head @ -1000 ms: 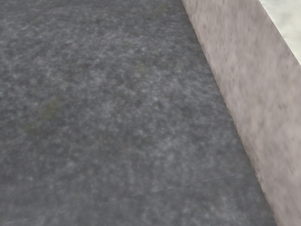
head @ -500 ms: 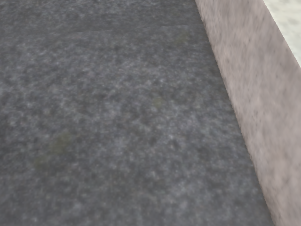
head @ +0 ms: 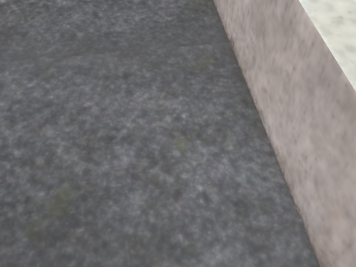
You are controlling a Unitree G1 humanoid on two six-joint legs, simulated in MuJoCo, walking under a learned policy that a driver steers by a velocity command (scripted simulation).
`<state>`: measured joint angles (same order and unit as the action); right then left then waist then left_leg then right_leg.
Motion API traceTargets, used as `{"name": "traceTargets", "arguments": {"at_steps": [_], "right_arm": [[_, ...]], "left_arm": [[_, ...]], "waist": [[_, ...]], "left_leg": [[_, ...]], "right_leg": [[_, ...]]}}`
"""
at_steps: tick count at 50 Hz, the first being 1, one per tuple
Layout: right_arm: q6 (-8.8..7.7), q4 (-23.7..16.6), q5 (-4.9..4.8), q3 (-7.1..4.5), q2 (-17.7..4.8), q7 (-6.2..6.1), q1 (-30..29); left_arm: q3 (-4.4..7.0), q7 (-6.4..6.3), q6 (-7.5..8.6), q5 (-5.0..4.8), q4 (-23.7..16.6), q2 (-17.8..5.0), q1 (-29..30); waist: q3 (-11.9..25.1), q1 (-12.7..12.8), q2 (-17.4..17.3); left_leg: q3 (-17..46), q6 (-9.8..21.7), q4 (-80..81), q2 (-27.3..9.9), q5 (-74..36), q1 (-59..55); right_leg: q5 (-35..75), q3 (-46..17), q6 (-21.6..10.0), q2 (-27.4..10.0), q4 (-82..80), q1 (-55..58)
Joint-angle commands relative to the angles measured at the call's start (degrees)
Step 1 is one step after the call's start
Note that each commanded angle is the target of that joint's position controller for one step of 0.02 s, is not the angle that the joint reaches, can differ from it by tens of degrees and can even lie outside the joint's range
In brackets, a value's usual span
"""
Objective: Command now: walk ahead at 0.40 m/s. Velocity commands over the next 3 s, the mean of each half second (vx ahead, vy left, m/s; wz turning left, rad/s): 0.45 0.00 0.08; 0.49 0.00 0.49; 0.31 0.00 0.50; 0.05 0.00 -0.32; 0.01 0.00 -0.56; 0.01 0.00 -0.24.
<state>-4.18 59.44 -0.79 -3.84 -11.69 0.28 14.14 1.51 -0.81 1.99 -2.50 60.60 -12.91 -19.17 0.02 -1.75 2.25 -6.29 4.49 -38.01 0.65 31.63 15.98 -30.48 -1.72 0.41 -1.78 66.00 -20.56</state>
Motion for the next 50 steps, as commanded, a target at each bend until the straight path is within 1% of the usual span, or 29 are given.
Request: {"name": "traceTargets", "arguments": {"at_steps": [1, 2, 4, 8, 10, 12, 15, 16, 17, 18, 19, 20, 21, 22, 23, 25, 27, 29, 34, 37, 40, 42, 44, 45, 46, 47, 48, 49, 50], "right_arm": [[-1.19, -0.03, 1.58, 0.86, -4.19, 0.09, 5.29], [-1.03, 0.43, 2.04, 1.41, -2.66, 0.23, 5.37], [-0.38, 1.48, 2.05, 2.26, -1.22, 0.02, 8.34], [-0.09, 0.92, 2.06, 2.92, -3.16, -1.38, 9.31], [-0.17, 0.38, 1.70, 2.77, -4.72, -2.20, 10.57], [-0.11, 1.21, 1.08, 2.16, -7.18, -2.57, 13.61], [0.45, 1.91, 1.02, 1.80, -8.20, -2.10, 15.29], [0.90, 2.17, 1.45, 1.91, -7.87, -2.09, 15.65], [1.44, 1.48, 1.46, 1.92, -8.41, -2.06, 13.31], [1.38, -0.56, 1.32, 2.03, -8.93, -1.85, 9.33], [0.54, -3.03, 1.77, 3.56, -3.45, -0.91, 12.45], [-1.23, -3.10, 0.91, 4.03, 0.43, 0.16, 11.42], [-2.41, -4.91, -1.57, 1.70, -5.19, 0.57, 4.72], [-2.61, -7.34, -2.28, 1.30, -5.67, 0.36, 0.62], [-2.22, -8.45, -1.56, 1.31, -4.32, -0.18, -1.11], [0.16, -8.22, -1.43, 1.07, -1.66, -0.67, 3.13], [2.03, -8.30, -1.83, 1.16, -0.23, -0.64, 3.90], [3.37, -9.95, -1.42, 1.05, -0.82, -0.81, 2.19], [3.71, -13.89, -0.37, 0.55, -3.10, -0.85, -6.22], [3.36, -16.48, -0.09, 0.94, -2.48, 0.02, -12.70], [2.98, -19.69, -0.71, 1.79, -0.88, 1.50, -19.79], [3.02, -21.28, -0.72, 2.01, -0.47, 2.65, -20.06], [3.18, -21.69, -1.05, 0.82, -2.95, 3.42, -16.01], [3.24, -21.45, -1.60, -0.49, -5.61, 3.52, -10.45], [3.22, -18.97, -1.77, -2.58, -9.82, 3.15, 0.60], [3.80, -16.14, -2.17, -5.19, -14.86, 1.98, 8.69], [4.55, -14.50, -2.10, -5.45, -19.00, 1.10, 8.08], [3.37, -17.01, -0.66, -4.79, -18.25, 0.87, 10.23], [2.01, -15.24, -0.08, -3.71, -13.29, 1.24, 10.54]], "left_arm": [[1.16, 0.72, 3.39, -0.29, -8.63, -4.16, 11.71], [1.49, 1.17, 2.99, 0.23, -7.26, -3.80, 8.08], [1.41, 2.26, 1.99, 0.28, -6.36, -1.80, 6.57], [0.34, 2.91, 1.39, 1.91, -11.53, -0.38, 16.86], [-0.64, 2.92, 1.66, 1.78, -14.58, 0.60, 24.35], [-1.06, 2.98, 1.82, 1.32, -16.43, 0.83, 28.37], [-0.26, 3.52, 2.39, 1.35, -17.69, -1.66, 27.20], [0.38, 3.52, 2.30, 1.18, -17.36, -2.70, 23.39], [1.57, 3.49, 2.29, 0.78, -15.55, -4.51, 14.92], [3.53, 3.04, 2.01, 0.46, -12.67, -8.85, 4.40], [5.16, 2.16, 1.61, 1.59, -10.70, -14.69, -5.12], [4.85, 1.71, 1.29, 1.96, -8.60, -14.23, -9.38], [3.64, 1.45, 2.23, 2.40, -7.92, -10.41, -5.34], [2.60, 1.43, 2.98, 2.33, -8.04, -7.23, 0.91], [1.52, 1.81, 3.71, 2.79, -7.24, -3.43, 4.89], [0.58, 2.81, 4.71, 4.28, -4.90, 0.96, 7.28], [0.53, 2.66, 4.49, 4.09, -3.13, 0.84, 6.26], [0.91, 1.85, 4.29, 4.28, -2.90, -2.19, 6.61], [0.85, -1.09, 3.41, 5.00, -3.00, -4.56, 0.46], [1.34, -2.08, 2.74, 4.81, -3.42, -6.67, -3.07], [2.16, -2.79, 1.45, 4.00, -4.21, -8.14, -4.99], [2.63, -2.90, 0.52, 3.23, -5.45, -9.46, -3.77], [2.85, -2.65, 0.14, 2.42, -6.73, -11.24, -2.57], [3.24, -2.43, -0.05, 2.15, -7.22, -13.51, -1.10], [3.49, -1.86, -0.10, 1.30, -8.24, -15.13, 2.53], [3.15, -1.88, 0.75, 1.68, -9.46, -13.75, 2.20], [-0.02, -0.79, 2.40, 5.58, -11.78, -1.51, -0.55], [0.15, 0.39, 5.63, 2.37, -16.66, -2.60, 2.32], [1.65, 0.53, 7.34, -1.18, -17.89, -8.08, 13.31]], "waist": [[-5.16, -1.11, -4.16], [-4.75, 0.89, -5.33], [-4.54, 1.74, -5.84], [-6.94, 1.68, -4.65], [-7.23, -0.13, -4.88], [-7.86, -0.66, -6.50], [-4.26, 2.69, -11.39], [-0.78, 5.32, -13.62], [3.91, 10.30, -14.87], [10.21, 15.31, -14.34], [22.22, 14.38, -1.64], [27.63, 12.99, 7.76], [16.41, 11.71, 6.06], [6.87, 8.43, 3.12], [3.73, 5.31, -1.26], [1.97, 0.18, 0.08], [-0.81, -1.21, 0.84], [-3.09, -2.36, 2.04], [-4.59, 0.18, 1.42], [-5.01, 3.00, 0.57], [-6.75, 5.37, 0.55], [-6.91, 3.89, 2.31], [-2.39, 0.19, 6.92], [1.60, -3.62, 9.64], [7.75, -9.55, 9.76], [12.39, -12.42, 5.80], [13.84, -3.41, -14.43], [27.71, -3.57, -14.03], [15.78, -6.82, -3.74]], "left_leg": [[27.98, 8.73, 27.24, -18.64, -10.27, -17.64], [21.78, 7.30, 27.72, -16.04, -14.96, -15.26], [14.24, 6.71, 28.50, -13.42, -21.81, -13.92], [7.80, 7.01, 32.42, -11.48, -26.66, -8.41], [6.13, 6.78, 35.87, -11.38, -29.50, -6.22], [6.03, 7.14, 37.78, -14.01, -34.81, -11.44], [3.43, 6.36, 27.99, -16.26, -64.41, -22.05], [3.34, 5.91, 21.56, -16.80, -77.51, -23.86], [3.18, 4.90, 12.12, -16.17, -85.94, -22.21], [4.04, 2.94, 0.32, -14.35, -79.32, -12.86], [4.73, 0.70, -19.99, -7.88, -50.46, 8.34], [12.92, -0.48, -33.50, 2.44, -2.89, 19.46], [17.70, -0.01, -44.40, 1.03, -2.99, 27.70], [14.99, 0.84, -47.14, -2.51, -8.06, 30.76], [13.01, 1.42, -46.43, -5.79, -13.86, 27.66], [13.15, 2.81, -45.76, -8.39, -20.32, 21.35], [12.88, 3.55, -48.40, -8.28, -20.32, 24.54], [12.90, 1.52, -48.26, -8.19, -22.52, 28.48], [9.93, -3.63, -41.95, -7.09, -28.71, 39.35], [6.33, -3.78, -34.05, -7.99, -28.99, 43.06], [2.76, -1.97, -24.90, -8.69, -23.26, 43.92], [-1.80, 0.34, -19.69, -7.03, -15.54, 37.62], [-7.86, 3.06, -17.35, -0.97, -7.62, 24.30], [-8.33, 4.67, -14.91, 1.88, -5.95, 16.08], [-7.57, 6.60, -5.31, 4.98, -12.42, 0.37], [2.90, 8.30, 0.55, 3.17, -16.68, -19.46], [25.67, 12.03, 2.30, -8.86, -16.11, -32.51], [62.67, 21.34, 22.32, -19.27, 9.45, -40.52], [59.77, 17.20, 29.27, -19.80, 8.38, -35.26]], "right_leg": [[11.30, -2.34, -3.64, -4.25, 13.77, -31.86], [14.91, -1.62, -3.94, -5.13, 13.33, -28.46], [15.84, 1.13, -3.77, -4.85, 16.47, -28.75], [21.92, 4.26, -0.71, -5.66, 5.74, -30.69], [25.19, 7.13, 0.03, -4.24, -7.63, -23.77], [22.04, 9.30, -1.11, -2.61, -14.19, -22.00], [12.52, 12.73, -5.56, 1.21, -17.87, -17.85], [9.04, 13.46, -6.78, 3.29, -18.04, -12.89], [11.77, 12.79, -8.39, 5.01, -22.79, -2.08], [15.16, 6.34, -9.88, 2.36, -26.60, 15.74], [0.12, -16.83, -15.38, -12.84, -31.15, 41.51], [-14.50, -43.76, -18.87, -22.01, -47.73, 46.20], [-14.54, -43.54, -15.82, -21.76, -54.46, 38.53], [-7.51, -33.22, -12.87, -21.29, -53.74, 27.88], [3.29, -22.57, -10.41, -19.37, -53.64, 18.38], [13.72, -7.10, -6.42, -14.81, -54.31, 8.51], [15.79, 1.21, -5.46, -12.79, -55.64, 5.58], [15.55, 3.66, -6.43, -13.99, -58.69, 2.36], [17.70, 9.84, -7.03, -13.82, -58.86, 8.54], [20.32, 12.03, -7.12, -15.55, -58.90, 17.19], [25.48, 14.07, -7.04, -17.99, -58.64, 25.26], [40.42, 17.74, -6.83, -18.35, -55.87, 26.43], [75.28, 20.06, -7.03, -17.79, -46.13, 26.18], [88.64, 19.87, -6.77, -18.22, -37.88, 26.60], [89.43, 20.52, -5.25, -16.43, -26.01, 23.99], [66.31, 18.54, -2.07, -13.92, -10.77, 10.07], [-2.13, 13.90, 0.43, -5.03, 7.95, -11.62], [-2.89, -3.22, 1.14, 2.90, 19.77, -22.47], [3.30, -4.69, -0.16, 0.98, 23.19, -29.91]]}}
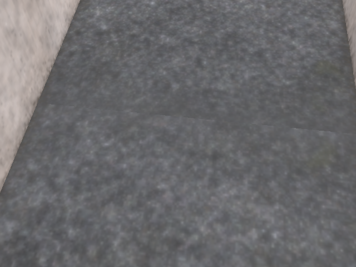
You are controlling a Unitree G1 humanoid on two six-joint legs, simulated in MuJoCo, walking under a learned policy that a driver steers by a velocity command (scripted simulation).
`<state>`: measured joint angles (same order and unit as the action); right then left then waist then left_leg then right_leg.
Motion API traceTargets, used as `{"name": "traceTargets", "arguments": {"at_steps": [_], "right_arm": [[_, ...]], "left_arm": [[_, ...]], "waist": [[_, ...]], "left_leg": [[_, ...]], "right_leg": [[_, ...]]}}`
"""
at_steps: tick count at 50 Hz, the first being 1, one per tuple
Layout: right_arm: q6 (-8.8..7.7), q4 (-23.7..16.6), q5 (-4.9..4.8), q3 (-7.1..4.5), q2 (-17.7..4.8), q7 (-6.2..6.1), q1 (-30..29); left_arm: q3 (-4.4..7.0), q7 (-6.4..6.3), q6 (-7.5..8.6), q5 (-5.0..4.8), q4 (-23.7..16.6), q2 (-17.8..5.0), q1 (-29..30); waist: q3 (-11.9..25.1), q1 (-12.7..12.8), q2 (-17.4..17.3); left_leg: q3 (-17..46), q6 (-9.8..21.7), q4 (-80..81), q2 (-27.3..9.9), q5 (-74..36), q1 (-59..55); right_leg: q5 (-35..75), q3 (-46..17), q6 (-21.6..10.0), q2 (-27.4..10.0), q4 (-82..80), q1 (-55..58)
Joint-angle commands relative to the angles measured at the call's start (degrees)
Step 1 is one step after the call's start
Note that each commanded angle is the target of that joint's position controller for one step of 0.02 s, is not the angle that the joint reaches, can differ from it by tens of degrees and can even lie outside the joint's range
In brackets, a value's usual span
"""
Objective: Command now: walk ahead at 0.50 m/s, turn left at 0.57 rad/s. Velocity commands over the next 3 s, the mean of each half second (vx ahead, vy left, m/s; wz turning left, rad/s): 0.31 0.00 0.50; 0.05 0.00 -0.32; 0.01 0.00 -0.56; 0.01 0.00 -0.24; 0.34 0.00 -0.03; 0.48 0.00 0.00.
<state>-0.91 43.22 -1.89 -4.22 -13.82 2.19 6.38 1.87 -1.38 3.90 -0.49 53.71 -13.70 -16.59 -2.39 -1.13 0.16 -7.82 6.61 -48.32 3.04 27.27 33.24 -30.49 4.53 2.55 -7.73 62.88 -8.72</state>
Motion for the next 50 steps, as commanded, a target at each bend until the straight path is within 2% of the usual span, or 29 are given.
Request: {"name": "traceTargets", "arguments": {"at_steps": [1, 2, 4, 6, 10, 12, 14, 17, 19, 20, 21, 22, 23, 24, 25, 26, 29, 31, 33, 35, 37, 38, 39, 40, 41, 42, 44, 45, 50], "right_arm": [[-2.61, 1.95, 1.56, -2.24, -8.44, -0.67, 16.09], [-3.54, 1.15, 1.49, -1.07, -5.33, -0.18, 11.37], [-3.98, 0.47, 2.11, 0.12, -2.61, -0.29, 7.10], [-3.64, 0.67, 1.23, 0.32, -3.65, -0.78, 8.73], [-2.60, -0.20, 1.30, 0.17, -5.85, -2.77, 12.26], [-1.50, -0.62, 1.09, -0.01, -5.94, -3.90, 14.73], [-0.12, -0.58, 0.74, -0.50, -7.21, -4.84, 18.02], [1.29, -2.13, 0.59, -0.82, -8.22, -5.35, 16.91], [0.97, -4.33, 0.21, -1.18, -10.04, -5.51, 12.09], [0.23, -5.89, 0.43, -0.91, -9.82, -5.28, 8.74], [-0.82, -7.67, 2.47, 0.36, -5.75, -5.13, 9.71], [-0.93, -4.62, 2.45, 1.46, -0.08, -4.09, 25.88], [-0.56, -1.17, 1.98, 0.16, -6.98, -2.49, 26.73], [0.18, -2.78, 1.26, -0.18, -7.94, -2.06, 17.82], [0.84, -4.95, 2.51, 0.72, -6.58, -2.38, 12.38], [1.26, -6.43, 3.21, 0.81, -6.38, -2.80, 9.22], [1.27, -8.79, 2.27, 2.19, -3.07, -3.44, 9.55], [1.12, -9.19, 1.80, 2.88, -2.39, -4.52, 8.05], [1.38, -9.42, 1.15, 2.94, -2.98, -5.06, 6.07], [2.08, -8.46, 1.14, 2.26, -4.63, -4.78, 7.69], [2.53, -6.76, 1.86, 1.49, -4.91, -4.23, 10.81], [2.67, -6.26, 2.58, 0.57, -7.28, -4.36, 14.28], [3.17, -7.76, 3.23, 0.15, -10.35, -4.51, 12.87], [3.05, -11.06, 5.40, 0.25, -11.87, -4.18, 5.64], [2.45, -12.59, 6.29, 0.28, -10.11, -4.40, 0.18], [1.66, -13.31, 5.13, 1.49, -6.05, -4.56, -3.94], [1.16, -13.27, 3.28, 2.65, -3.89, -5.03, -5.83], [1.06, -12.84, 3.48, 2.79, -3.91, -5.34, -4.09], [1.86, -10.46, 3.08, 1.74, -5.82, -7.57, 5.36]], "left_arm": [[0.71, 1.03, 6.23, -3.30, -12.64, -4.95, 13.41], [0.28, 0.73, 6.07, -1.41, -12.20, -4.09, 12.89], [0.74, 1.56, 4.53, -0.68, -11.90, -4.16, 7.36], [0.42, 2.23, 3.24, 0.24, -13.75, -2.72, 8.18], [-0.14, 1.82, 2.05, 2.26, -19.84, -2.29, 17.68], [-0.69, 1.13, 1.81, 2.16, -22.23, -0.43, 22.25], [-1.41, 1.03, 1.38, 1.06, -24.61, 1.43, 28.27], [-0.08, 1.78, 0.94, -0.02, -24.84, -2.18, 27.85], [1.84, 1.83, 1.01, 1.03, -22.16, -6.86, 18.19], [2.46, 1.74, 1.20, 1.94, -20.46, -8.94, 11.13], [3.21, 1.32, 1.53, 3.96, -19.36, -12.41, 3.05], [3.42, 1.34, 0.76, 4.06, -16.46, -12.31, 2.00], [2.93, 0.64, -0.06, 2.55, -17.98, -7.86, 4.99], [1.62, 0.01, -0.28, 1.94, -17.96, -3.71, 9.56], [0.44, -0.39, -0.58, 1.23, -17.56, -1.40, 12.16], [0.40, -0.50, -0.62, 0.84, -17.35, -1.72, 13.10], [1.68, -0.71, -1.31, 0.67, -17.95, -5.08, 14.55], [2.79, -0.75, -2.22, 0.64, -18.00, -7.38, 11.87], [3.73, -1.62, -3.49, 0.03, -18.38, -9.54, 9.51], [4.14, -2.46, -4.52, -0.51, -18.99, -10.28, 9.15], [3.89, -2.67, -5.13, -0.63, -19.12, -8.42, 9.09], [3.17, -2.38, -5.12, 0.01, -19.58, -5.53, 8.93], [1.87, -1.80, -5.10, 0.97, -19.51, 0.24, 5.96], [2.94, -1.72, -4.67, 0.27, -20.72, -3.46, 3.00], [3.90, -2.29, -4.78, -0.93, -20.45, -7.50, 2.71], [4.78, -3.10, -5.68, -0.66, -18.78, -9.96, 2.38], [4.51, -3.55, -7.24, 0.61, -17.59, -8.59, -0.20], [4.32, -3.30, -7.23, 0.66, -18.43, -8.18, 0.53], [1.93, -1.31, -6.67, 0.22, -24.75, -4.65, 9.14]], "waist": [[10.07, -5.00, 0.20], [7.20, -1.60, 4.48], [6.29, 3.56, 1.49], [5.04, 4.47, 0.57], [2.33, 2.62, -1.52], [4.06, 0.78, -3.46], [5.38, -1.47, -6.97], [8.53, -0.11, -10.83], [13.79, 4.65, -11.57], [18.30, 8.06, -11.52], [27.55, 9.35, -2.84], [35.68, 1.34, 20.78], [31.48, 2.70, 14.74], [18.95, 2.92, 8.64], [11.97, 1.47, 2.93], [8.67, 0.78, 1.19], [7.34, -2.43, 4.03], [9.05, -0.94, 5.87], [11.83, 0.85, 7.76], [12.64, 0.06, 8.21], [10.69, -2.07, 7.76], [10.02, -3.48, 2.13], [9.67, -1.41, -11.40], [8.71, 2.21, -15.51], [6.84, 3.37, -15.60], [3.99, 3.92, -10.97], [3.80, 4.90, -7.61], [4.62, 4.08, -6.82], [7.21, -1.08, -6.18]], "left_leg": [[53.35, 13.31, 37.20, -21.02, 4.74, -43.60], [44.75, 11.21, 35.29, -18.33, -5.88, -34.44], [32.23, 9.60, 34.15, -12.87, -15.76, -24.91], [27.51, 9.50, 34.42, -10.97, -19.79, -22.55], [20.11, 6.61, 34.99, -7.16, -39.64, -15.80], [17.97, 3.99, 32.63, -5.06, -45.96, -17.36], [19.64, 2.35, 32.12, -5.82, -46.22, -22.51], [23.17, 1.18, 26.45, -9.15, -54.41, -30.42], [22.87, -1.20, 17.97, -8.95, -69.32, -34.20], [21.61, -3.05, 11.16, -7.89, -70.79, -32.17], [20.65, -5.02, -4.00, -3.38, -46.51, -20.93], [23.32, -8.83, -22.34, 7.99, 12.58, -4.76], [24.12, -10.02, -33.73, 5.06, 9.33, -2.10], [19.36, -10.45, -36.54, 2.70, 4.73, 1.23], [15.60, -10.42, -34.19, -0.25, 1.54, 1.69], [14.54, -10.52, -31.23, -1.95, -0.84, -0.05], [10.86, -11.23, -16.01, -2.21, -0.37, -7.47], [9.48, -12.42, -2.06, -1.22, 5.22, -10.28], [10.78, -12.51, 6.34, -1.44, -0.60, -12.90], [10.90, -11.36, 13.41, -0.81, -9.49, -18.71], [9.10, -8.52, 20.11, -0.19, -13.24, -27.49], [15.72, -5.50, 23.91, -7.69, -7.48, -33.60], [29.38, -0.46, 26.98, -23.38, -8.19, -34.04], [39.58, 7.20, 31.68, -31.07, -13.15, -26.36], [39.96, 8.08, 34.50, -29.12, -4.13, -19.99], [31.63, 4.22, 32.82, -23.15, -6.66, -17.59], [19.36, 1.09, 29.41, -16.66, -19.07, -16.15], [16.53, 1.85, 28.59, -15.62, -22.33, -16.99], [15.69, 6.28, 27.53, -19.35, -26.20, -32.98]], "right_leg": [[7.25, -10.30, -3.76, 4.43, 25.52, -44.34], [9.98, -10.48, -4.47, 1.99, 23.82, -40.31], [14.35, -10.63, -5.33, -0.10, 23.43, -35.29], [14.60, -8.07, -4.76, -0.10, 24.63, -39.94], [21.68, -2.33, -0.98, 2.48, 11.61, -40.29], [24.35, -0.41, 0.45, 5.32, -0.45, -36.51], [22.77, 1.07, 1.00, 8.26, -11.22, -34.84], [19.86, 0.56, -0.55, 11.24, -20.16, -28.88], [20.90, 0.86, -3.49, 13.48, -27.71, -17.10], [30.91, -1.38, -6.27, 10.22, -31.31, -5.18], [50.00, -14.31, -12.58, -2.43, -28.34, 15.26], [56.79, -45.01, -27.17, -17.92, -35.54, 28.55], [33.34, -51.06, -27.45, -16.15, -41.26, 19.12], [24.67, -39.97, -24.55, -11.45, -42.31, 7.78], [20.70, -31.25, -20.71, -7.10, -43.07, -0.74], [21.64, -26.05, -18.72, -3.81, -43.93, -6.58], [32.75, -15.83, -16.98, 2.54, -43.88, -14.18], [34.77, -16.09, -17.80, 2.43, -43.17, -12.61], [23.59, -20.64, -18.02, 0.34, -43.21, -10.84], [12.59, -23.56, -16.27, -0.13, -42.82, -14.38], [4.15, -21.97, -12.01, 3.33, -38.61, -23.18], [-1.89, -17.97, -8.03, 7.14, -28.38, -32.21], [-8.07, -7.98, -4.28, 14.94, -6.58, -39.22], [-7.78, -9.67, -1.85, 14.24, 4.83, -43.10], [-2.85, -11.30, -0.49, 11.33, 14.33, -42.16], [2.32, -11.78, 0.53, 11.06, 21.52, -41.95], [8.27, -10.37, 2.97, 11.23, 29.28, -39.60], [10.72, -9.81, 4.04, 11.46, 31.21, -38.79], [11.83, -9.59, 6.92, 7.65, 17.34, -44.82]]}}
Over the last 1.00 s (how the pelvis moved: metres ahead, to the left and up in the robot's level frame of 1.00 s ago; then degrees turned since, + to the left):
0.53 0.06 0.06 19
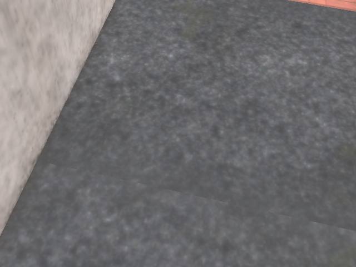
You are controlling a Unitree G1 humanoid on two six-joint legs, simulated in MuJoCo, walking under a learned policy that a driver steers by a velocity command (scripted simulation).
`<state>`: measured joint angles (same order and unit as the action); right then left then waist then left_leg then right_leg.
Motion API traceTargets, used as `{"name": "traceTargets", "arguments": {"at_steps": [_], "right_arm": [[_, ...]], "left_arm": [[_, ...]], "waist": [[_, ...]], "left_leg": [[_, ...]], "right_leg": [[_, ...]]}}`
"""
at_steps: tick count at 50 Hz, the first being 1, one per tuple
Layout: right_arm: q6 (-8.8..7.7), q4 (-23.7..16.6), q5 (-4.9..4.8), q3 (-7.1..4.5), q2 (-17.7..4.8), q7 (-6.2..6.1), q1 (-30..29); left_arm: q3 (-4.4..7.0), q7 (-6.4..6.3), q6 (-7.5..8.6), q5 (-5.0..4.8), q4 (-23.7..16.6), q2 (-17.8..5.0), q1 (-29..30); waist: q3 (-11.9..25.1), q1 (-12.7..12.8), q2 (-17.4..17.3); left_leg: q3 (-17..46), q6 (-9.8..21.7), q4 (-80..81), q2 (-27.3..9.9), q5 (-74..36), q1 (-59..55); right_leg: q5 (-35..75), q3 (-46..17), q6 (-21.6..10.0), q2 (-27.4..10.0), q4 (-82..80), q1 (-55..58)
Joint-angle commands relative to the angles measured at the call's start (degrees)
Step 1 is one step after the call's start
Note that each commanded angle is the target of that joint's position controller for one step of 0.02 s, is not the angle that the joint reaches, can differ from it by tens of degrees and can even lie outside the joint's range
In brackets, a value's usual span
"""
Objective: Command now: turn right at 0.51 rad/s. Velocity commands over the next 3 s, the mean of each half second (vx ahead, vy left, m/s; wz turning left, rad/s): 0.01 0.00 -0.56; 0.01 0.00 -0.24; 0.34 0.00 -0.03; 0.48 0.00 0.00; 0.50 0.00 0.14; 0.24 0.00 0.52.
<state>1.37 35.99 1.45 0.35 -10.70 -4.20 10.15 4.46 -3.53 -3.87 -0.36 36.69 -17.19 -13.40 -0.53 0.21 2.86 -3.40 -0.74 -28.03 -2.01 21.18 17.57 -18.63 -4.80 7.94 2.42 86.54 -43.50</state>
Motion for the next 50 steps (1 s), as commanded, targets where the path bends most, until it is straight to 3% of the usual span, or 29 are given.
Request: {"name": "traceTargets", "arguments": {"at_steps": [1, 5, 8, 9, 10, 11, 12, 13, 14, 15, 16, 18, 20, 26, 28, 31, 32, 33, 34, 35, 36, 37, 38, 39, 42, 45, 47, 49, 50], "right_arm": [[-0.19, -3.03, -0.36, -3.44, -9.97, -1.26, 1.77], [0.06, -2.92, -1.08, -5.59, -13.54, -0.48, -0.33], [-0.07, -1.62, -2.30, -6.31, -14.37, 0.46, -0.46], [-0.03, -0.99, -2.63, -6.20, -13.54, 0.54, -0.72], [0.01, 0.61, -2.24, -5.82, -11.54, 0.69, 2.63], [-0.12, 0.07, -0.06, -4.98, -8.12, 1.16, 3.35], [0.04, -3.63, 2.63, -3.23, -3.74, 1.81, 0.65], [-0.52, -4.97, 0.33, -4.47, -8.08, 1.44, -5.89], [-0.81, -5.52, -1.61, -5.07, -10.18, 0.99, -9.23], [-0.60, -4.63, -1.48, -5.45, -10.48, 0.33, -8.37], [-0.09, -3.51, -0.71, -5.60, -10.57, -0.31, -6.97], [-0.02, -2.53, 0.01, -6.05, -10.49, -0.40, -2.83], [-0.37, -2.08, -0.26, -5.65, -9.15, -0.04, -0.95], [-1.10, -3.86, -0.87, -4.09, -6.91, 0.87, -4.09], [-1.54, -3.34, -1.04, -4.20, -7.28, 1.45, -3.41], [-1.91, -2.58, -1.53, -4.40, -7.29, 2.25, -1.36], [-2.18, -1.75, -1.43, -4.43, -6.59, 2.57, 0.93], [-2.43, -1.19, -0.75, -4.53, -6.62, 2.82, 2.30], [-2.66, -1.41, 0.80, -5.23, -10.50, 2.80, 4.69], [-1.86, -2.45, 0.59, -5.04, -10.99, 2.74, 4.03], [-1.77, -2.81, 0.74, -5.92, -12.90, 2.94, 2.59], [-1.84, -4.21, 0.90, -5.95, -12.29, 2.39, -0.38], [-1.75, -4.49, 0.32, -5.13, -10.02, 1.68, -3.53], [-1.73, -5.28, -0.12, -4.11, -8.35, 1.22, -5.73], [-1.47, -4.76, -0.31, -2.44, -5.37, 0.45, -5.71], [-0.46, -3.22, -0.44, -2.52, -5.82, 0.47, -1.66], [0.28, -1.91, -1.07, -3.46, -8.52, 0.61, 1.86], [-0.05, -0.30, -1.60, -3.47, -8.30, 1.03, 5.96], [-0.68, -1.05, -0.84, -3.28, -7.16, 1.40, 4.01]], "left_arm": [[-1.14, 1.43, 1.14, 0.22, -8.57, -0.28, 6.82], [-2.02, 3.56, 1.08, 0.04, -10.05, 1.36, 7.34], [-0.67, 4.43, 0.76, -0.14, -8.66, -1.50, 3.69], [-0.16, 4.48, 0.73, -0.16, -7.15, -1.83, 0.53], [0.86, 4.09, 0.74, -0.20, -5.16, -3.52, -3.69], [2.41, 3.49, 0.86, -0.57, -4.70, -7.80, -7.30], [2.70, 2.69, 0.78, -0.91, -7.71, -12.58, -6.63], [2.83, 3.42, 1.89, 1.52, -9.78, -12.84, -5.26], [2.60, 3.50, 2.88, 2.27, -9.72, -11.88, -2.32], [1.72, 2.98, 3.11, 1.16, -9.75, -9.04, 1.97], [0.74, 2.49, 2.88, 0.27, -10.34, -6.74, 4.99], [0.13, 1.80, 2.70, 0.73, -10.86, -6.07, 7.84], [-0.31, 1.27, 2.69, 1.12, -10.81, -5.24, 6.86], [0.35, 0.14, 1.78, 0.63, -10.57, -6.47, 4.31], [0.59, 0.51, 1.46, 1.02, -10.21, -7.17, 3.96], [0.14, 1.17, 1.42, -0.04, -8.98, -5.90, 3.60], [-0.06, 1.16, 1.33, -0.74, -8.62, -5.30, 4.60], [-0.29, 1.15, 1.56, -0.78, -7.71, -3.92, 3.08], [-1.07, 1.38, 2.02, 0.66, -8.05, -0.72, 1.01], [-1.37, 1.75, 2.38, 1.52, -7.33, 0.77, -1.42], [0.43, 1.60, 2.75, 0.23, -9.27, -4.86, 2.07], [1.38, 1.15, 2.72, -1.24, -9.31, -7.18, 7.29], [1.76, 0.96, 2.04, -1.20, -8.18, -7.34, 7.52], [1.44, 0.90, 1.06, -0.49, -6.48, -5.64, 4.86], [0.07, 1.32, 0.80, 0.38, -5.31, -1.34, 1.72], [-2.24, 2.25, 1.68, 0.26, -6.35, 3.69, 6.90], [-1.95, 3.05, 2.41, -0.22, -5.50, 2.80, 5.99], [-1.38, 3.32, 2.54, 0.05, -1.78, 1.13, -1.41], [-0.64, 3.00, 2.77, -0.07, -0.65, -1.72, -7.42]], "waist": [[5.87, -2.67, -9.83], [6.59, -2.49, -13.89], [6.01, -1.26, -14.09], [6.12, 0.26, -13.12], [6.99, 0.96, -9.12], [7.51, 1.37, 3.26], [9.60, -0.17, 17.84], [14.70, 5.70, 12.56], [9.98, 4.95, 8.05], [5.24, 2.57, 5.93], [3.89, 0.95, 4.57], [4.89, -1.95, 5.38], [7.33, -2.04, 4.69], [8.14, 0.39, 5.40], [8.44, 1.15, 6.45], [6.63, 1.20, 7.66], [6.26, -0.64, 6.99], [6.49, -1.20, 5.44], [9.13, 0.10, -5.56], [9.11, 1.45, -15.83], [7.97, -0.18, -20.28], [3.64, -1.82, -16.38], [0.78, -0.94, -12.15], [0.47, 0.48, -10.56], [2.43, 1.67, -10.08], [4.42, -1.86, -12.77], [4.06, -2.88, -13.45], [4.98, -1.24, -11.02], [5.32, 0.72, -6.94]], "left_leg": [[10.96, 13.84, 7.41, -15.13, -19.90, -18.34], [5.70, 12.82, 7.96, -15.56, -15.98, -10.65], [4.43, 11.01, 5.45, -16.46, -14.09, -7.24], [2.55, 8.98, 2.28, -15.46, -13.89, -5.37], [-0.71, 5.66, -3.53, -13.17, -10.94, -1.36], [-6.45, -0.01, -18.59, -8.36, 2.25, 12.80], [-4.63, -4.49, -36.29, -2.14, 24.04, 29.60], [4.90, -5.60, -44.96, 0.23, 20.56, 31.20], [6.83, -4.88, -47.10, -0.58, 15.14, 31.79], [7.15, -4.74, -46.15, -1.64, 9.64, 32.53], [7.72, -5.19, -45.45, -2.14, 5.28, 29.49], [6.30, -5.51, -47.89, 0.12, -1.78, 23.48], [6.05, -5.68, -48.51, 1.36, -4.24, 22.06], [6.85, -5.21, -28.89, 1.98, -0.19, 19.45], [5.71, -4.38, -23.32, 2.30, 4.22, 14.18], [4.01, -2.86, -11.94, 2.89, 4.65, 5.93], [2.96, -1.66, -3.11, 3.39, -1.54, 0.34], [4.14, -0.24, 2.06, 2.47, -7.51, -6.25], [15.09, 3.69, 2.71, -8.00, -16.10, -15.11], [23.51, 9.68, 3.87, -16.41, -24.63, -18.84], [34.02, 18.35, 8.95, -22.98, -14.44, -11.10], [34.34, 18.30, 11.59, -20.38, -2.43, -6.63], [29.10, 15.80, 11.09, -16.83, -0.18, -3.27], [23.28, 13.73, 10.67, -13.69, -2.51, -0.22], [12.15, 11.71, 7.85, -7.59, -7.83, -0.37], [10.07, 11.69, 5.51, -6.47, -8.09, -5.31], [12.84, 12.73, 3.38, -8.14, -6.53, -6.14], [12.00, 9.77, 1.94, -6.21, 8.63, 1.30], [10.22, 6.96, -6.11, -3.67, 16.60, 11.28]], "right_leg": [[-0.86, 0.65, 1.52, -3.81, -11.46, -8.68], [-9.36, 6.01, -1.69, -6.56, -30.64, 7.81], [-5.73, 10.42, -5.42, -4.39, -44.11, 18.12], [-0.89, 11.96, -7.21, -2.70, -51.50, 23.62], [3.42, 11.30, -9.14, -0.37, -57.62, 31.75], [18.13, -1.35, -12.85, -7.81, -58.21, 44.23], [27.60, -20.87, -21.32, -21.31, -57.95, 49.19], [20.54, -29.59, -29.17, -26.16, -65.92, 44.06], [6.47, -28.12, -27.30, -23.14, -68.83, 39.31], [1.17, -23.81, -23.53, -20.06, -68.25, 35.65], [2.22, -19.55, -20.92, -17.24, -67.23, 31.37], [8.09, -13.83, -19.50, -12.81, -65.52, 25.51], [11.50, -13.17, -20.22, -11.78, -64.01, 25.81], [3.75, -18.09, -20.35, -11.48, -63.86, 30.03], [2.91, -18.98, -20.50, -11.92, -63.32, 29.08], [4.59, -20.64, -20.14, -11.50, -61.94, 26.89], [4.66, -19.51, -18.69, -10.05, -60.63, 24.94], [3.44, -17.46, -16.02, -7.62, -58.26, 21.70], [-5.75, -11.35, -11.46, -2.31, -47.89, 14.34], [-21.15, -3.96, -7.10, 5.18, -37.11, 6.18], [-22.35, -2.45, -4.48, 2.55, -29.70, 3.93], [-17.87, -3.52, -3.63, 0.54, -20.63, 3.43], [-13.24, -4.29, -2.76, 0.55, -14.41, 3.69], [-10.18, -3.88, -1.85, 1.03, -10.47, 6.39], [-2.00, -0.22, -0.57, 0.90, -15.46, 11.44], [-7.96, 4.29, -1.12, -2.42, -40.43, 18.39], [-8.70, 6.92, -2.05, -1.62, -53.16, 23.42], [1.08, 8.58, -5.06, 0.28, -62.44, 35.93], [-3.77, 0.75, -8.00, -4.50, -59.40, 44.02]]}}
Over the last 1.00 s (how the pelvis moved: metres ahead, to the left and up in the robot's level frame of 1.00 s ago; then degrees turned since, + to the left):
0.29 0.04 0.08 2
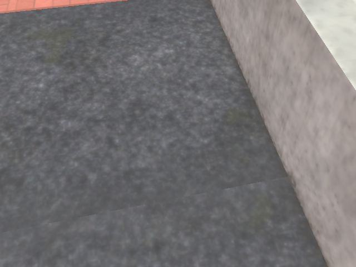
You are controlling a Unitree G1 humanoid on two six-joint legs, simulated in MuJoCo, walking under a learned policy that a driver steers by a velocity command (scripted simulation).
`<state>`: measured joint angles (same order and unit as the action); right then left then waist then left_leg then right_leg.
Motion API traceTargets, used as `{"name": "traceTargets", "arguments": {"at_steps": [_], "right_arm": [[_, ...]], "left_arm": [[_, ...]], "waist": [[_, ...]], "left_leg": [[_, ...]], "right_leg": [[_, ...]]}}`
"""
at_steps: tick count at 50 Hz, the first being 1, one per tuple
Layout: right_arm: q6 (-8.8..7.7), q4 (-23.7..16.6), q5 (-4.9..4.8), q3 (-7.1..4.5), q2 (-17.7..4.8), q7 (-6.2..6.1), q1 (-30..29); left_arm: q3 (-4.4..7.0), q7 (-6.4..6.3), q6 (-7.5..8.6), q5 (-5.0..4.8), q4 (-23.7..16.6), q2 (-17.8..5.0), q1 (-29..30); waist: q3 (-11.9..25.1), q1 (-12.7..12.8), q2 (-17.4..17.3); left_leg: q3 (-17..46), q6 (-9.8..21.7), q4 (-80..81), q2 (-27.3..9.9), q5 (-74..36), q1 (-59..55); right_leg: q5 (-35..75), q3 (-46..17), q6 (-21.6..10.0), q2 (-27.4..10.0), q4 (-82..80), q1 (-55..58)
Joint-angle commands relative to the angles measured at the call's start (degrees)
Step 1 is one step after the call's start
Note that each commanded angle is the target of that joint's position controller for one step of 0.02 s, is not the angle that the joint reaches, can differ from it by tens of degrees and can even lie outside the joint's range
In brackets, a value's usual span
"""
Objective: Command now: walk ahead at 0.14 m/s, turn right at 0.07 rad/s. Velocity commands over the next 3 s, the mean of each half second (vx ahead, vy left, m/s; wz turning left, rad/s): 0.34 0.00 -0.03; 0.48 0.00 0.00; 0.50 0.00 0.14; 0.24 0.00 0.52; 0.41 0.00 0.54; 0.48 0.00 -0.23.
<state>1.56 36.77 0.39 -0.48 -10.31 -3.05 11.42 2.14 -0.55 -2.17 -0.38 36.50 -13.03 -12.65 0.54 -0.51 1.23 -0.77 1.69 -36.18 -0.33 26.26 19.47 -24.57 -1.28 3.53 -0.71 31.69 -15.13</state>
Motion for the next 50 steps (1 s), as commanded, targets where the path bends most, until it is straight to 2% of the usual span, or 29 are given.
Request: {"name": "traceTargets", "arguments": {"at_steps": [1, 2, 3, 4, 7, 10, 14, 16, 18, 19, 20, 21, 22, 23, 24, 25, 26, 27, 29, 33, 37, 40, 43, 45, 46, 47, 48, 49, 50], "right_arm": [[-1.70, -3.35, 1.55, -0.73, -1.29, 1.34, 1.43], [-2.89, -6.51, -1.85, -1.65, -5.19, 1.56, -2.99], [-3.51, -7.76, -3.29, -3.20, -9.59, 0.96, -10.49], [-3.67, -6.82, -3.08, -3.82, -10.14, 0.67, -10.33], [-3.62, -2.58, -0.42, -3.38, -6.50, 1.50, -1.67], [-4.28, -2.00, -0.42, -2.56, -4.23, 2.60, -0.80], [-5.09, -4.87, -0.76, -1.03, -3.14, 3.22, -7.11], [-5.10, -4.94, -1.39, -1.33, -4.65, 3.70, -6.00], [-4.98, -4.23, -1.77, -2.10, -6.70, 3.92, -1.18], [-4.96, -2.29, -1.76, -3.10, -8.13, 3.80, 5.38], [-4.99, 0.67, -1.67, -4.73, -11.24, 3.67, 13.84], [-4.92, 2.09, -1.03, -5.95, -16.12, 3.53, 21.68], [-4.46, 0.60, -1.62, -4.91, -18.82, 3.55, 23.40], [-5.16, 0.90, -1.67, -4.79, -16.16, 3.71, 22.83], [-5.90, 1.40, -1.77, -4.12, -14.80, 3.58, 17.59], [-6.17, 2.15, -0.57, -3.18, -12.18, 3.53, 13.65], [-6.65, 2.29, 0.75, -2.12, -9.51, 3.80, 10.62], [-6.88, 2.83, 1.24, -1.50, -7.25, 3.90, 8.44], [-7.09, 4.94, 0.71, -0.77, -5.02, 3.79, 10.01], [-6.62, 7.91, 0.59, -0.80, -6.35, 2.81, 14.89], [-5.57, 9.54, 0.28, -0.87, -7.19, 1.10, 19.91], [-4.40, 10.66, -0.01, -1.22, -9.36, 0.94, 21.55], [-3.73, 11.39, -0.10, -1.27, -10.87, 1.30, 20.29], [-3.04, 11.44, 0.12, -1.38, -12.27, 0.85, 17.94], [-3.38, 9.98, 0.11, -1.46, -13.35, 0.79, 14.52], [-4.33, 7.55, 2.01, -0.01, -9.26, 1.06, 15.53], [-6.44, 7.03, 0.44, 1.23, -2.71, 2.54, 19.78], [-8.00, 6.00, -2.17, -0.74, -9.05, 3.70, 11.34], [-8.52, 3.22, -3.16, -1.25, -10.07, 3.80, 4.35]], "left_arm": [[2.51, -0.61, 0.86, -0.17, 0.14, -10.06, -14.36], [4.46, -0.04, 1.22, 0.23, 1.10, -16.10, -17.04], [4.30, -0.48, 2.54, 0.59, 1.50, -14.68, -14.49], [3.39, -1.04, 3.59, 1.14, 2.26, -12.10, -10.96], [1.80, -1.14, 4.26, 0.55, 1.89, -7.65, -6.53], [1.12, -1.03, 4.54, 0.46, 3.63, -5.43, -8.89], [1.68, -1.65, 4.74, -0.15, 4.11, -8.29, -9.86], [2.20, -1.18, 4.70, -0.42, 4.57, -10.79, -9.78], [2.01, -0.35, 4.20, -1.06, 4.81, -10.66, -8.94], [1.63, -0.18, 3.92, -0.84, 4.67, -10.12, -7.69], [0.80, -0.09, 3.98, -0.18, 4.21, -8.30, -7.26], [-0.71, -0.13, 4.56, 0.93, 1.91, -4.31, -5.41], [-2.30, 0.37, 6.33, 1.64, 0.30, 2.77, -11.02], [-0.58, 1.14, 7.29, -1.86, 0.82, -2.83, -8.98], [0.31, 0.97, 7.46, -3.15, -1.94, -6.51, -0.37], [-0.06, 0.62, 7.26, -2.20, -2.89, -5.89, 4.09], [-0.13, 0.49, 6.68, -1.02, -1.99, -5.31, 2.91], [0.07, 0.83, 6.21, -0.84, -0.99, -4.59, -1.05], [-0.20, 1.68, 5.21, -0.83, 0.92, -2.73, -3.29], [-1.00, 2.12, 4.89, 0.06, -1.26, -1.26, 4.55], [-1.82, 2.62, 5.82, -0.72, -5.28, 0.12, 18.13], [-2.23, 3.86, 6.54, -1.35, -7.10, 1.10, 22.47], [-1.31, 4.46, 6.77, -0.89, -7.67, -1.20, 19.34], [0.51, 4.20, 6.25, -1.11, -5.66, -4.90, 7.32], [2.17, 3.47, 5.71, -1.45, -2.72, -8.92, -3.78], [3.51, 2.24, 4.84, -1.19, 0.12, -14.20, -14.63], [3.49, 1.74, 4.96, -0.95, 1.53, -14.27, -17.07], [2.56, 0.63, 5.36, -0.45, 2.87, -10.19, -15.33], [1.82, 0.17, 6.01, 0.15, 3.62, -7.92, -10.45]], "waist": [[7.23, 2.22, 9.22], [1.57, 6.28, 18.03], [-8.38, 7.46, 12.65], [-10.51, 5.14, 10.04], [-3.93, 0.62, 6.83], [-2.39, 0.23, 5.65], [-1.18, 1.73, 6.48], [-1.19, 1.03, 8.90], [-2.75, -1.51, 8.76], [-1.59, -5.20, 8.32], [2.94, -8.64, 5.21], [6.80, -11.25, -7.86], [13.67, -5.69, -26.17], [10.87, -6.78, -18.80], [-1.41, -4.45, -9.88], [-6.63, -2.98, -3.91], [-7.29, -0.37, -3.56], [-5.85, 2.68, -7.30], [-3.52, 3.32, -7.11], [-3.80, 1.31, -3.57], [-4.79, -3.98, -4.87], [-6.72, -5.01, -6.94], [-2.89, -1.11, -12.61], [5.34, 6.71, -16.47], [11.60, 12.29, -14.75], [22.69, 12.81, 0.30], [30.16, 8.65, 13.82], [18.69, 10.00, 9.10], [6.11, 7.72, 4.40]], "left_leg": [[-0.68, -0.51, -16.97, 0.70, 18.82, 21.25], [-2.42, -2.32, -23.35, 1.54, 17.76, 32.47], [1.81, -2.16, -32.03, -1.81, 12.00, 37.14], [2.72, -1.72, -37.99, -3.07, 7.06, 37.92], [1.85, -2.29, -44.78, -3.72, -4.91, 33.81], [-0.01, -3.45, -45.17, -4.30, -11.91, 32.95], [-1.75, -2.80, -23.82, -5.19, -11.14, 22.98], [-5.06, -1.71, -18.71, -3.74, -3.33, 14.74], [-7.09, 0.22, -12.77, -1.93, 1.33, 8.23], [-9.32, 1.07, -7.97, 0.89, -0.04, -0.20], [-8.42, 1.91, -4.26, 2.45, -3.49, -12.12], [9.00, 5.35, 3.12, -8.37, 2.17, -24.18], [39.12, 11.78, 16.49, -19.98, 8.94, -33.89], [59.54, 17.03, 31.55, -25.28, 32.20, -30.70], [52.90, 15.54, 31.12, -25.86, 33.99, -22.67], [41.69, 13.90, 28.51, -23.52, 23.54, -13.99], [30.72, 11.47, 27.00, -18.53, 12.88, -7.76], [22.31, 9.69, 26.58, -14.58, 6.44, -5.06], [12.10, 8.67, 26.06, -11.18, -2.69, -4.54], [5.55, 9.36, 27.75, -10.05, -12.01, -8.13], [3.88, 8.65, 31.80, -10.59, -21.35, -14.97], [3.47, 9.39, 32.65, -13.46, -29.27, -24.01], [0.27, 8.89, 22.98, -14.27, -62.29, -29.03], [-0.92, 7.52, 7.90, -14.07, -83.95, -28.08], [-0.71, 5.88, -3.37, -12.79, -75.32, -17.95], [-0.50, 4.88, -21.97, -7.77, -39.59, 0.16], [9.65, 2.51, -37.17, 4.99, 5.39, 18.64], [12.70, 2.25, -46.71, 3.12, 2.96, 27.77], [9.12, 2.30, -50.12, 0.02, -1.74, 31.54]], "right_leg": [[-6.93, -16.10, -8.36, -12.31, -6.94, 22.21], [-34.24, -36.24, -19.82, -21.50, -20.43, 15.81], [-39.65, -42.73, -21.63, -22.98, -26.67, 8.87], [-32.09, -39.08, -19.38, -21.92, -25.41, 6.94], [-16.76, -23.02, -14.61, -13.63, -21.82, 5.07], [-8.51, -15.56, -15.23, -11.08, -21.59, 3.17], [0.97, -10.07, -14.26, -11.63, -23.80, 3.00], [0.27, -9.01, -14.47, -13.08, -25.28, 1.82], [0.30, -8.76, -14.45, -14.24, -21.64, 1.68], [8.27, -7.04, -13.45, -12.83, -14.88, -0.47], [20.63, -3.53, -11.77, -9.60, -2.02, -3.48], [18.02, 1.53, -7.41, -4.08, 22.48, -15.50], [-12.06, -5.68, -5.19, 5.09, 40.97, -29.65], [-6.53, -10.36, -4.50, 5.64, 50.94, -38.32], [-1.58, -7.00, -5.58, 0.48, 55.40, -44.08], [5.13, -4.74, -5.96, -3.13, 54.51, -43.69], [11.10, -4.37, -6.16, -5.08, 52.57, -39.19], [15.27, -4.23, -5.92, -5.81, 51.73, -35.23], [19.34, -1.85, -5.49, -5.11, 55.25, -34.37], [23.46, 0.88, -3.41, -5.34, 49.58, -40.69], [25.87, 5.85, -1.45, -4.25, 27.58, -37.24], [19.11, 8.59, -3.52, -2.34, 17.43, -36.22], [8.67, 12.00, -8.26, 1.73, 14.00, -26.74], [7.33, 12.24, -11.41, 5.66, 8.14, -9.69], [11.41, 5.77, -13.13, 2.44, 4.80, 9.18], [3.71, -12.53, -16.55, -11.72, 4.81, 33.72], [-17.86, -47.24, -25.09, -22.89, -11.08, 44.50], [-23.86, -50.22, -22.59, -21.50, -20.36, 37.20], [-15.60, -39.47, -20.09, -20.25, -19.42, 26.19]]}}
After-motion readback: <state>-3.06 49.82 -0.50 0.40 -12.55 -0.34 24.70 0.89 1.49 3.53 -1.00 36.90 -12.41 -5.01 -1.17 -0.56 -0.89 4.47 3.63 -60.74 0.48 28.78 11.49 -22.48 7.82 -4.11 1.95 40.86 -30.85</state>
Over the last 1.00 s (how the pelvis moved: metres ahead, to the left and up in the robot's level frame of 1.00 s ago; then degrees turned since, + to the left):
-0.03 -0.05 -0.01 -24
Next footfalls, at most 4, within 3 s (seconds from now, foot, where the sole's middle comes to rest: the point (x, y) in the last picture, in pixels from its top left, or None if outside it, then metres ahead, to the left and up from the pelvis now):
0.40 left None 0.20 0.16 -0.73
0.92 right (194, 252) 0.54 -0.03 -0.69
1.46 left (136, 171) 0.85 0.19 -0.63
1.94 right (163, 120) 1.10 0.09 -0.60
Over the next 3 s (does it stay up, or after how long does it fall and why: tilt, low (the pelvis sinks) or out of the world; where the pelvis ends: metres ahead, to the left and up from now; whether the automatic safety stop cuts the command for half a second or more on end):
stays up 1.27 0.46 0.18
